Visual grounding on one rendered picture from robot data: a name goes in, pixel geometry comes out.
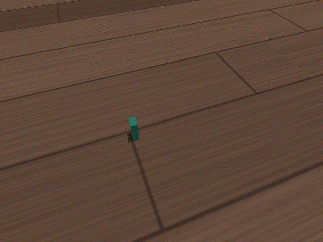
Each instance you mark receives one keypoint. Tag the carton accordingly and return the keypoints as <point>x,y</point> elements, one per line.
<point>134,128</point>

